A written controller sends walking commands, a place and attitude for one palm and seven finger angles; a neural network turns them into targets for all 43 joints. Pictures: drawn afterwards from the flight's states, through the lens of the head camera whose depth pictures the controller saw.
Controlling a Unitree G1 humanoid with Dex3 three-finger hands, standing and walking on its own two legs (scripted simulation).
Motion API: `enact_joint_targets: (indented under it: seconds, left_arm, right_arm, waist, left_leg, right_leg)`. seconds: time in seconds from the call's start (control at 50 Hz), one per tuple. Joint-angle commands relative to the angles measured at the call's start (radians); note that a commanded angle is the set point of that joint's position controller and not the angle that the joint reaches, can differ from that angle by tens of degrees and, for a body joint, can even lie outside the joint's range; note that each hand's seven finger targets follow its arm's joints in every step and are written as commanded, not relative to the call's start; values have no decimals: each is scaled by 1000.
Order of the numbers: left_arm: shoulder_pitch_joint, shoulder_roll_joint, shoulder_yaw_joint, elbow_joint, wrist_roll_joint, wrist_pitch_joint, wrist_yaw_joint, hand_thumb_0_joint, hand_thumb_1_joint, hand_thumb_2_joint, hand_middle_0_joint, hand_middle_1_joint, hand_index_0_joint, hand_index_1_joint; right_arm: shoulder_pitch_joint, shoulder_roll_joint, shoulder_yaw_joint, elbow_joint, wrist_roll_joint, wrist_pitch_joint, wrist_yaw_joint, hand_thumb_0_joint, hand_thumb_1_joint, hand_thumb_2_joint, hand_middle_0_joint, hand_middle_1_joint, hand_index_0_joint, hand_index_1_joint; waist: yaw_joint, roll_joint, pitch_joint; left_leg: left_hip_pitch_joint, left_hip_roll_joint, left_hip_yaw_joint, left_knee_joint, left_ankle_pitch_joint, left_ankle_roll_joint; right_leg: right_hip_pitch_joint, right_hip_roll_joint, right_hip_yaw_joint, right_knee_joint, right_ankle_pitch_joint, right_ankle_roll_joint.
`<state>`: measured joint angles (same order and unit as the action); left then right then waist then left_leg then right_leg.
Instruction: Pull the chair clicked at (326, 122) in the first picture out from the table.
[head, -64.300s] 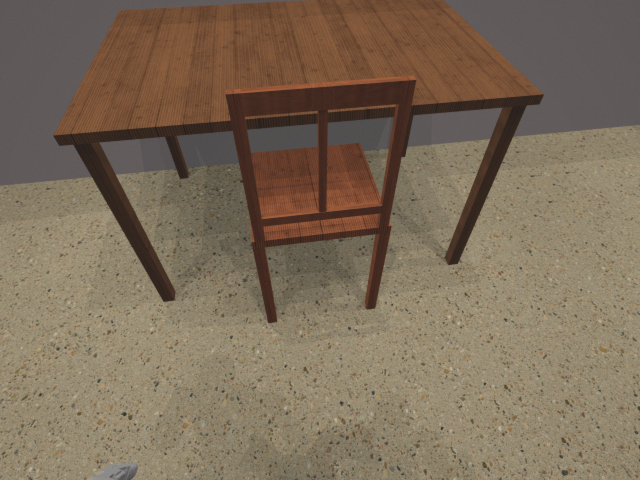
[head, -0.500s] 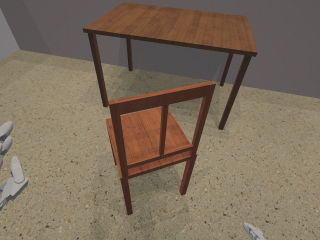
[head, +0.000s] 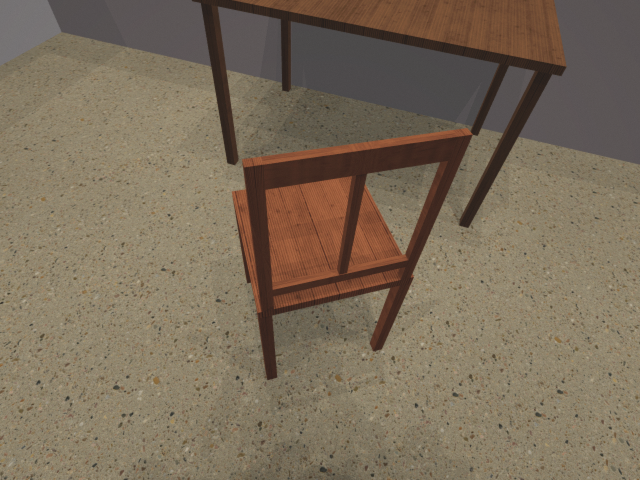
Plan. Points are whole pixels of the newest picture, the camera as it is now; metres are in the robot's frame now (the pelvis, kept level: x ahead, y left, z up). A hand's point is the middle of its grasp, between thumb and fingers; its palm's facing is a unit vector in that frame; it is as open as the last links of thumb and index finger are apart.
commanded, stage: let the arm hang, fingers relaxed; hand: left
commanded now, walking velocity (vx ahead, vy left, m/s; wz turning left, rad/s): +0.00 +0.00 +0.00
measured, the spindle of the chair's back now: (349, 228) +0.57 -0.02 -0.09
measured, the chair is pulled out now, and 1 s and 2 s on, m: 0.67 0.67 0.67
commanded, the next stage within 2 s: look to check the result in 0.68 s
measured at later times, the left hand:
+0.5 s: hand out of the picture -0.01 +0.14 -0.17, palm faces +0.00 -0.99 -0.14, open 7.4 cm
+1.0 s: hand out of the picture -0.01 +0.14 -0.17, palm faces +0.02 -0.99 -0.17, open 7.4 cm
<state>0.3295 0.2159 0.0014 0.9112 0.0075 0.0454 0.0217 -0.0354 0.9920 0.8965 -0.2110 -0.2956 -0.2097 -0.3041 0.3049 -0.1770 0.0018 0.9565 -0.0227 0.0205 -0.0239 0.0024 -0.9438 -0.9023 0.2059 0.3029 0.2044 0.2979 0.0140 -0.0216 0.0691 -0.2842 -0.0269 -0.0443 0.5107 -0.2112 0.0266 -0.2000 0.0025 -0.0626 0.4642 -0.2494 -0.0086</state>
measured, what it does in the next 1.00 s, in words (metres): stands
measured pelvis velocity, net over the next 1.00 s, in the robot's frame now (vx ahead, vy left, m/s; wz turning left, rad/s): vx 0.01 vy -0.02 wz -0.02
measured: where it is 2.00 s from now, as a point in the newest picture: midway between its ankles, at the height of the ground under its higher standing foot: outside the picture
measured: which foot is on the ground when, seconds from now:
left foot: down 0.00-1.00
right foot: down 0.00-1.00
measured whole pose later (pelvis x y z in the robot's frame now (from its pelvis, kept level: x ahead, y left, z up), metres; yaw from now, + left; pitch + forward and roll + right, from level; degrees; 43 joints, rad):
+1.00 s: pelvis +0.01 -0.02 +0.00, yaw -1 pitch -1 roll +0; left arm 0.33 0.13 -0.02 1.07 0.00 0.01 0.04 0.01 0.91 0.90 -0.20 -0.29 -0.20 -0.30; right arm 0.34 -0.11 0.01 1.09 -0.01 -0.01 -0.04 0.01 -0.91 -0.90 0.20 0.30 0.20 0.30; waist 0.01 0.01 0.04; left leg -0.23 0.00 -0.04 0.46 -0.21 0.00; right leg -0.17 0.02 -0.05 0.44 -0.25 -0.04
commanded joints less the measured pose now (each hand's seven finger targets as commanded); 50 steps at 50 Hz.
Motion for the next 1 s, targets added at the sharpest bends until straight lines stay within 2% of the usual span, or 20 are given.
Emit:
enact_joint_targets:
  seconds: [0.0,0.04,0.08,0.14,0.22,0.24,0.3,0.36,0.4,0.44,0.58,0.64,0.68,0.76,0.92,0.96,0.98]
  left_arm:
    - [45,71,2,5,2,-30,-2,0,900,900,-200,-300,-200,-300]
    - [53,70,-5,38,2,-29,-1,0,900,900,-200,-300,-200,-300]
    - [65,67,-11,66,2,-29,1,0,900,900,-200,-300,-200,-300]
    - [86,66,-16,97,0,-33,3,0,900,900,-200,-300,-200,-300]
    - [97,57,-22,121,-1,-36,8,0,900,900,-200,-300,-200,-300]
    - [98,53,-23,126,-1,-38,10,0,900,900,-200,-300,-200,-300]
    - [98,43,-24,133,-1,-37,12,0,900,900,-200,-300,-200,-300]
    - [103,31,-22,138,-2,-40,14,0,900,900,-200,-300,-200,-300]
    - [105,30,-21,140,-1,-40,16,0,900,900,-200,-300,-200,-300]
    - [98,22,-18,137,-1,-41,16,0,900,900,-200,-300,-200,-300]
    - [93,5,-11,136,-3,-44,17,0,900,900,-200,-300,-200,-300]
    - [90,1,-10,135,-4,-47,16,0,900,900,-200,-300,-200,-300]
    - [87,-2,-8,132,-4,-47,17,0,900,900,-200,-300,-200,-300]
    - [85,-3,-9,131,-4,-48,16,0,900,900,-200,-300,-200,-300]
    - [91,-1,-9,135,-4,-47,17,0,900,900,-200,-300,-200,-300]
    - [88,-1,-9,135,-4,-49,17,0,900,900,-200,-300,-200,-300]
    - [86,-4,-9,135,-3,-49,17,0,900,900,-200,-300,-200,-300]
  right_arm:
    - [32,-112,-27,-36,9,-30,-5,0,-900,-900,200,300,200,300]
    - [53,-112,-23,-15,11,-30,-6,0,-900,-900,200,300,200,300]
    - [65,-105,-21,3,11,-28,-7,0,-900,-900,200,300,200,300]
    - [88,-98,-17,27,14,-31,-8,0,-900,-900,200,300,200,300]
    - [102,-81,-13,56,15,-29,-9,0,-900,-900,200,300,200,300]
    - [107,-77,-12,62,15,-30,-10,0,-900,-900,200,300,200,300]
    - [113,-60,-8,79,15,-30,-10,0,-900,-900,200,300,200,300]
    - [117,-44,-7,89,15,-30,-12,0,-900,-900,200,300,200,300]
    - [121,-36,-7,94,14,-28,-12,0,-900,-900,200,300,200,300]
    - [122,-29,-7,98,14,-29,-13,0,-900,-900,200,300,200,300]
    - [134,-10,-7,109,13,-34,-18,0,-900,-900,200,300,200,300]
    - [137,-12,-8,107,13,-38,-19,0,-900,-900,200,300,200,300]
    - [139,-8,-9,112,14,-38,-20,0,-900,-900,200,300,200,300]
    - [141,-11,-10,113,13,-37,-20,0,-900,-900,200,300,200,300]
    - [130,-15,-8,120,14,-39,-22,0,-900,-900,200,300,200,300]
    - [134,-16,-8,118,15,-40,-22,0,-900,-900,200,300,200,300]
    - [134,-12,-8,120,15,-40,-22,0,-900,-900,200,300,200,300]
  waist:
    - [-10,69,-47]
    - [-13,44,-21]
    - [-11,49,19]
    - [-12,3,-6]
    - [-14,-4,11]
    - [-16,-23,8]
    - [-15,1,50]
    - [-13,-3,53]
    - [-13,20,56]
    - [-13,9,59]
    - [-6,63,50]
    - [-10,38,11]
    - [-8,43,20]
    - [-12,13,19]
    - [-11,42,25]
    - [-13,16,16]
    - [-12,26,20]
  left_leg:
    - [21,110,-131,-163,-54,38]
    - [20,111,-131,-174,-78,39]
    - [2,107,-126,-179,-105,39]
    - [26,104,-111,-162,-67,39]
    - [36,96,-93,-145,-47,36]
    - [45,96,-88,-138,-32,35]
    - [25,95,-85,-142,-31,36]
    - [29,93,-77,-132,-16,33]
    - [18,88,-73,-128,-31,31]
    - [19,88,-69,-121,-21,29]
    - [2,91,-73,-122,4,29]
    - [35,96,-73,-115,47,28]
    - [24,97,-79,-120,41,30]
    - [39,97,-75,-112,56,28]
    - [46,104,-83,-125,68,31]
    - [55,104,-81,-121,86,31]
    - [51,104,-80,-121,91,31]
  right_leg:
    - [15,-76,90,-100,-1,-44]
    - [-5,-79,96,-108,-21,-45]
    - [-25,-80,100,-119,-42,-49]
    - [-18,-88,111,-123,-27,-49]
    - [-44,-95,125,-134,-42,-55]
    - [-48,-95,127,-134,-37,-56]
    - [-65,-94,126,-135,-45,-56]
    - [-66,-97,127,-136,-39,-57]
    - [-66,-95,133,-140,-52,-59]
    - [-70,-96,134,-140,-49,-61]
    - [-34,-90,130,-135,-9,-63]
    - [-25,-93,129,-123,31,-65]
    - [-20,-90,124,-127,26,-65]
    - [-26,-94,127,-129,37,-65]
    - [-28,-91,124,-124,48,-62]
    - [-20,-92,124,-124,65,-61]
    - [-16,-91,121,-127,69,-61]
